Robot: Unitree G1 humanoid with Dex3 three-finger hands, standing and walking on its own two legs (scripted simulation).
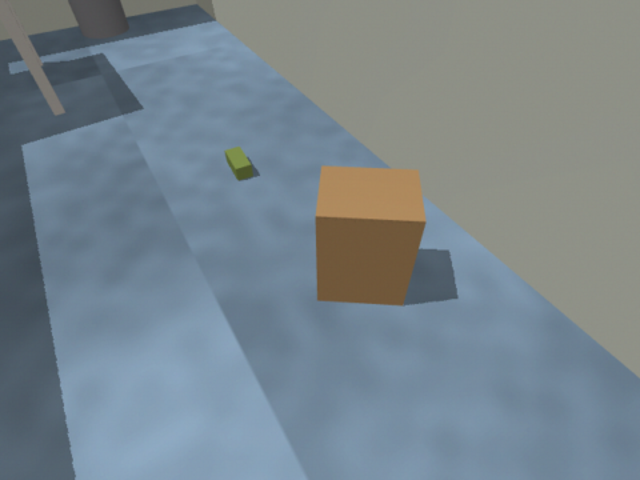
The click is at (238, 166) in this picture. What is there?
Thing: lying carton
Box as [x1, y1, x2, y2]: [225, 146, 252, 180]
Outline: 239,146 225,150 227,162 238,180 252,175 251,165
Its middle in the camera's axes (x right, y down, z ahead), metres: -0.43 -0.39 +1.99
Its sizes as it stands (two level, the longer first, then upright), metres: 0.175 0.082 0.072
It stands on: the floor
